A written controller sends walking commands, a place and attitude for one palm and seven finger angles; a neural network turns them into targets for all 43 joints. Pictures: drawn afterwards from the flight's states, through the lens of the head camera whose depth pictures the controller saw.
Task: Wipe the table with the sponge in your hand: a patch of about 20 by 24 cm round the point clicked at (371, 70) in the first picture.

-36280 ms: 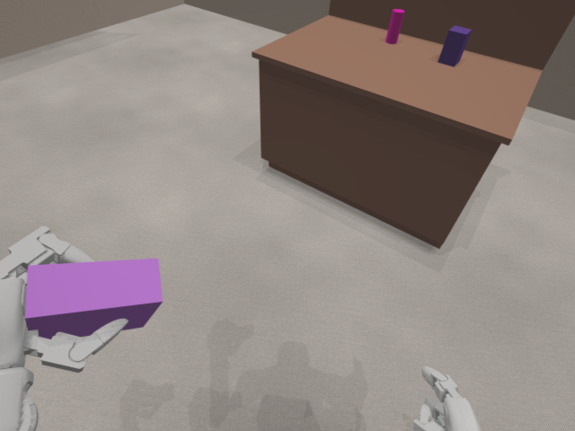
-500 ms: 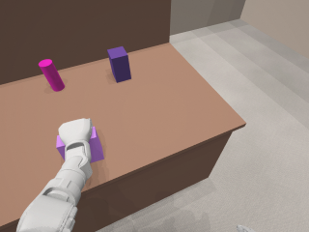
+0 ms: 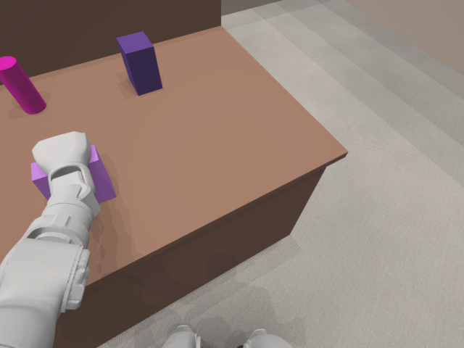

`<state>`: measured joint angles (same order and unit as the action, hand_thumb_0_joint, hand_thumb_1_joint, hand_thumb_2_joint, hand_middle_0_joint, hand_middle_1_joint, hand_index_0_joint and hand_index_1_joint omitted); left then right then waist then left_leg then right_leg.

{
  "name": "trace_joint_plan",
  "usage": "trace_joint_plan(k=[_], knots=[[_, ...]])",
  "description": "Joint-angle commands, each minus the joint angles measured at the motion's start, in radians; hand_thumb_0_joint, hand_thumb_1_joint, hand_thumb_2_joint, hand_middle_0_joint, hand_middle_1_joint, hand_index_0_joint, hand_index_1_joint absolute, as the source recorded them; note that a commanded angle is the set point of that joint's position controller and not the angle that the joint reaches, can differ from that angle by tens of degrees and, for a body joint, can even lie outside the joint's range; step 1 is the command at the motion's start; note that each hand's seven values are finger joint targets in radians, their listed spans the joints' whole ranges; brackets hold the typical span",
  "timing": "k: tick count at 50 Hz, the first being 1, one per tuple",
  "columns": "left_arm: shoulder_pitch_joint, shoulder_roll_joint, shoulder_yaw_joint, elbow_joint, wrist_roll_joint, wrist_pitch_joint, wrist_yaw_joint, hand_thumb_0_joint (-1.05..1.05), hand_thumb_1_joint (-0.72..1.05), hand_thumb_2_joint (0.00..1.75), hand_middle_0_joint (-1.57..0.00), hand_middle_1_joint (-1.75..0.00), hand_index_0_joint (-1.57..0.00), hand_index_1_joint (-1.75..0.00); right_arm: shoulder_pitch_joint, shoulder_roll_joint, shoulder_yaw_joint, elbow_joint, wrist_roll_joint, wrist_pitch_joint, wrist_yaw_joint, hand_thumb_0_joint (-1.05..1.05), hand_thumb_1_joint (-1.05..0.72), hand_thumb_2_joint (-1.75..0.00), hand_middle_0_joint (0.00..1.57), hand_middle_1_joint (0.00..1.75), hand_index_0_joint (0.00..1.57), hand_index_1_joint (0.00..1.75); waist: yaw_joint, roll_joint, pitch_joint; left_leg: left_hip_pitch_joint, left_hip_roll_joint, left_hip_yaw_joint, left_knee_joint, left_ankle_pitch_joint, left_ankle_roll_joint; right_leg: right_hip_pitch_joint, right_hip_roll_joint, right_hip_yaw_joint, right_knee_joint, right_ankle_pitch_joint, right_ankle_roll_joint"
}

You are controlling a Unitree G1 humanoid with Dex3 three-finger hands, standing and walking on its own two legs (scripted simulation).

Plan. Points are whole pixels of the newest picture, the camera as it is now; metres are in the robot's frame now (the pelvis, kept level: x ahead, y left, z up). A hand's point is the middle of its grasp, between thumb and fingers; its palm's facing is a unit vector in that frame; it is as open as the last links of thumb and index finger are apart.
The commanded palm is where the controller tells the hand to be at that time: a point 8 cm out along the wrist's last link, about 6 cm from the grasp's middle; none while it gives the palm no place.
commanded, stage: wipe forward along the middle lane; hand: left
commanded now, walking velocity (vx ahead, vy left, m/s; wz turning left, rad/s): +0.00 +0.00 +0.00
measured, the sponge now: (80, 187) +0.43 +0.28 -0.02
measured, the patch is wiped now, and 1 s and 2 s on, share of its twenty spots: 1.00 1.00 1.00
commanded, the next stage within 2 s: slide back across to the first lane in 0.62 s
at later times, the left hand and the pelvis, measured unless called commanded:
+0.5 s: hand (64, 154) +0.49 +0.31 +0.01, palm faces -0.14 -0.01 -0.99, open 9.3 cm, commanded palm +0.49 +0.29 +0.04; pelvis +0.01 +0.04 -0.01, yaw -1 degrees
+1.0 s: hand (57, 144) +0.52 +0.33 +0.01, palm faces -0.13 -0.04 -0.99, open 9.3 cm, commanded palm +0.50 +0.32 +0.06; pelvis +0.02 +0.06 +0.00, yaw -2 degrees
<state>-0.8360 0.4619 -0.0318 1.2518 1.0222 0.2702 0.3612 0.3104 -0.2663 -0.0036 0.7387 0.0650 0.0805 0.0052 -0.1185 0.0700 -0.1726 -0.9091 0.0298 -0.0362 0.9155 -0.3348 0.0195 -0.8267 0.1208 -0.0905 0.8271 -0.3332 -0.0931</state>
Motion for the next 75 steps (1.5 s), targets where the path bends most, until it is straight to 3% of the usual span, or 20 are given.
trace_joint_plan(k=[1, 4, 8, 16, 19, 22, 24, 28, 31, 36, 40, 44, 47, 50, 59, 60, 63, 65, 72, 75], knots=[[-0.291, 0.246, 0.01, -0.083, 0.037, 0.025, 0.024, 0.0, 0.1, 1.3, -1.2, -1.6, -1.2, -1.6, 0.051, -0.146, -0.047, -0.091, 0.0, -0.029, 0.001, 0.0, -0.9, -0.9, 0.2, 0.3, 0.2, 0.3, -0.002, -0.047, -0.286, 0.07, -0.046, 0.015, -0.073, 0.004, 0.042, 0.256, -0.062, 0.151, -0.173, 0.103, 0.053], [-0.284, 0.218, -0.005, -0.08, 0.03, 0.024, 0.023, 0.0, 0.1, 1.3, -1.2, -1.6, -1.2, -1.6, 0.061, -0.146, -0.046, -0.095, -0.002, -0.028, 0.003, 0.0, -0.9, -0.9, 0.2, 0.3, 0.2, 0.3, -0.008, -0.06, -0.275, 0.087, -0.046, 0.013, -0.078, 0.006, 0.045, 0.224, -0.054, 0.134, -0.175, 0.094, 0.057], [-0.337, 0.292, 0.036, -0.065, 0.039, 0.021, 0.031, 0.0, 0.1, 1.3, -1.2, -1.6, -1.2, -1.6, 0.071, -0.155, -0.044, -0.089, -0.007, -0.028, -0.002, 0.0, -0.9, -0.9, 0.2, 0.3, 0.2, 0.3, -0.017, -0.063, -0.276, 0.075, -0.044, 0.01, -0.072, 0.003, 0.048, 0.202, -0.05, 0.122, -0.163, 0.084, 0.057], [-0.431, 0.227, -0.015, -0.035, 0.053, 0.037, 0.023, 0.0, 0.1, 1.3, -1.2, -1.6, -1.2, -1.6, 0.084, -0.157, -0.044, -0.09, -0.016, -0.026, 0.005, 0.0, -0.9, -0.9, 0.2, 0.3, 0.2, 0.3, -0.042, -0.007, -0.297, 0.18, -0.032, -0.019, -0.086, 0.044, 0.045, 0.093, -0.035, 0.075, -0.14, 0.07, 0.05], [-0.461, 0.292, 0.018, -0.01, 0.063, 0.041, 0.024, 0.0, 0.1, 1.3, -1.2, -1.6, -1.2, -1.6, 0.096, -0.164, -0.039, -0.086, -0.019, -0.024, 0.003, 0.0, -0.9, -0.9, 0.2, 0.3, 0.2, 0.3, -0.048, -0.018, -0.3, 0.163, -0.031, -0.02, -0.076, 0.041, 0.047, 0.086, -0.032, 0.074, -0.134, 0.063, 0.051], [-0.48, 0.248, -0.011, 0.0, 0.068, 0.04, 0.017, 0.0, 0.1, 1.3, -1.2, -1.6, -1.2, -1.6, 0.107, -0.165, -0.042, -0.085, -0.024, -0.026, 0.007, 0.0, -0.9, -0.9, 0.2, 0.3, 0.2, 0.3, -0.058, 0.005, -0.31, 0.194, -0.029, -0.031, -0.071, 0.073, 0.044, 0.046, -0.029, 0.063, -0.121, 0.076, 0.048], [-0.459, 0.279, 0.014, 0.011, 0.071, 0.041, 0.013, 0.0, 0.1, 1.3, -1.2, -1.6, -1.2, -1.6, 0.11, -0.169, -0.04, -0.088, -0.026, -0.022, 0.008, 0.0, -0.9, -0.9, 0.2, 0.3, 0.2, 0.3, -0.048, -0.009, -0.32, 0.193, -0.027, -0.036, -0.069, 0.078, 0.042, 0.049, -0.026, 0.06, -0.117, 0.074, 0.047], [-0.502, 0.238, -0.017, 0.018, 0.075, 0.043, 0.008, 0.0, 0.1, 1.3, -1.2, -1.6, -1.2, -1.6, 0.118, -0.171, -0.043, -0.084, -0.03, -0.021, 0.011, 0.0, -0.9, -0.9, 0.2, 0.3, 0.2, 0.3, -0.065, 0.02, -0.304, 0.236, -0.019, -0.053, -0.075, 0.084, 0.037, -0.02, -0.022, 0.047, -0.108, 0.05, 0.044], [-0.581, 0.276, 0.001, 0.02, 0.077, 0.048, 0.013, 0.0, 0.1, 1.3, -1.2, -1.6, -1.2, -1.6, 0.128, -0.181, -0.043, -0.074, -0.033, -0.023, 0.011, 0.0, -0.9, -0.9, 0.2, 0.3, 0.2, 0.3, -0.077, 0.031, -0.311, 0.235, -0.016, -0.068, -0.077, 0.075, 0.035, -0.041, -0.022, 0.042, -0.097, 0.038, 0.04], [-0.595, 0.263, -0.008, 0.03, 0.085, 0.052, 0.001, 0.0, 0.1, 1.3, -1.2, -1.6, -1.2, -1.6, 0.152, -0.184, -0.048, -0.069, -0.041, -0.024, 0.019, 0.0, -0.9, -0.9, 0.2, 0.3, 0.2, 0.3, -0.082, 0.041, -0.355, 0.27, -0.009, -0.085, -0.061, 0.117, 0.029, -0.069, -0.017, 0.032, -0.076, 0.05, 0.037], [-0.52, 0.306, 0.024, 0.005, 0.086, 0.051, -0.015, 0.0, 0.1, 1.3, -1.2, -1.6, -1.2, -1.6, 0.155, -0.182, -0.046, -0.09, -0.036, -0.015, 0.022, 0.0, -0.9, -0.9, 0.2, 0.3, 0.2, 0.3, -0.041, 0.052, -0.393, 0.302, -0.011, -0.083, -0.076, 0.134, 0.027, -0.027, -0.012, 0.033, -0.093, 0.048, 0.036], [-0.528, 0.328, 0.032, -0.052, 0.093, 0.039, -0.021, 0.0, 0.1, 1.3, -1.2, -1.6, -1.2, -1.6, 0.156, -0.181, -0.046, -0.092, -0.035, -0.009, 0.02, 0.0, -0.9, -0.9, 0.2, 0.3, 0.2, 0.3, -0.037, 0.061, -0.389, 0.345, -0.006, -0.088, -0.098, 0.16, 0.026, -0.009, -0.01, 0.032, -0.11, 0.058, 0.038], [-0.491, 0.409, 0.091, -0.076, 0.099, 0.033, -0.013, 0.0, 0.1, 1.3, -1.2, -1.6, -1.2, -1.6, 0.152, -0.185, -0.046, -0.095, -0.033, -0.005, 0.02, 0.0, -0.9, -0.9, 0.2, 0.3, 0.2, 0.3, -0.009, 0.077, -0.417, 0.37, -0.009, -0.085, -0.113, 0.19, 0.024, 0.039, -0.012, 0.035, -0.121, 0.074, 0.036], [-0.457, 0.437, 0.098, -0.059, 0.107, 0.038, -0.01, 0.0, 0.1, 1.3, -1.2, -1.6, -1.2, -1.6, 0.139, -0.188, -0.04, -0.099, -0.033, -0.001, 0.021, 0.0, -0.9, -0.9, 0.2, 0.3, 0.2, 0.3, -0.008, 0.044, -0.355, 0.329, -0.015, -0.069, -0.133, 0.156, 0.032, 0.079, -0.014, 0.039, -0.145, 0.07, 0.038], [-0.319, 0.443, 0.106, -0.116, 0.105, -0.021, -0.063, 0.0, 0.1, 1.3, -1.2, -1.6, -1.2, -1.6, 0.147, -0.188, -0.051, -0.105, -0.032, 0.014, 0.022, 0.0, -0.9, -0.9, 0.2, 0.3, 0.2, 0.3, 0.019, 0.058, -0.365, 0.417, -0.018, -0.059, -0.137, 0.318, 0.03, 0.163, -0.017, 0.047, -0.168, 0.212, 0.033], [-0.331, 0.418, 0.082, -0.134, 0.106, -0.032, -0.069, 0.0, 0.1, 1.3, -1.2, -1.6, -1.2, -1.6, 0.148, -0.186, -0.054, -0.107, -0.032, 0.016, 0.02, 0.0, -0.9, -0.9, 0.2, 0.3, 0.2, 0.3, 0.004, 0.057, -0.354, 0.423, -0.017, -0.056, -0.137, 0.321, 0.032, 0.16, -0.017, 0.048, -0.173, 0.22, 0.034], [-0.262, 0.407, 0.094, -0.157, 0.105, -0.061, -0.077, 0.0, 0.1, 1.3, -1.2, -1.6, -1.2, -1.6, 0.152, -0.187, -0.063, -0.103, -0.035, 0.024, 0.02, 0.0, -0.9, -0.9, 0.2, 0.3, 0.2, 0.3, 0.024, 0.079, -0.358, 0.482, -0.011, -0.068, -0.133, 0.421, 0.021, 0.147, -0.015, 0.041, -0.168, 0.25, 0.029], [-0.226, 0.428, 0.121, -0.176, 0.095, -0.076, -0.077, 0.0, 0.1, 1.3, -1.2, -1.6, -1.2, -1.6, 0.148, -0.187, -0.065, -0.101, -0.035, 0.034, 0.02, 0.0, -0.9, -0.9, 0.2, 0.3, 0.2, 0.3, 0.031, 0.055, -0.37, 0.473, -0.016, -0.053, -0.128, 0.445, 0.027, 0.195, -0.017, 0.049, -0.173, 0.304, 0.03], [-0.165, 0.45, 0.152, -0.245, 0.101, -0.101, -0.076, 0.0, 0.1, 1.3, -1.2, -1.6, -1.2, -1.6, 0.13, -0.192, -0.073, -0.095, -0.038, 0.06, 0.024, 0.0, -0.9, -0.9, 0.2, 0.3, 0.2, 0.3, 0.051, 0.099, -0.386, 0.527, -0.013, -0.059, -0.112, 0.625, 0.015, 0.217, -0.025, 0.054, -0.158, 0.411, 0.028], [-0.11, 0.413, 0.135, -0.245, 0.084, -0.101, -0.078, 0.0, 0.1, 1.3, -1.2, -1.6, -1.2, -1.6, 0.113, -0.188, -0.074, -0.103, -0.034, 0.067, 0.027, 0.0, -0.9, -0.9, 0.2, 0.3, 0.2, 0.3, 0.05, 0.06, -0.363, 0.501, -0.017, -0.041, -0.118, 0.588, 0.024, 0.255, -0.026, 0.057, -0.171, 0.428, 0.031]])
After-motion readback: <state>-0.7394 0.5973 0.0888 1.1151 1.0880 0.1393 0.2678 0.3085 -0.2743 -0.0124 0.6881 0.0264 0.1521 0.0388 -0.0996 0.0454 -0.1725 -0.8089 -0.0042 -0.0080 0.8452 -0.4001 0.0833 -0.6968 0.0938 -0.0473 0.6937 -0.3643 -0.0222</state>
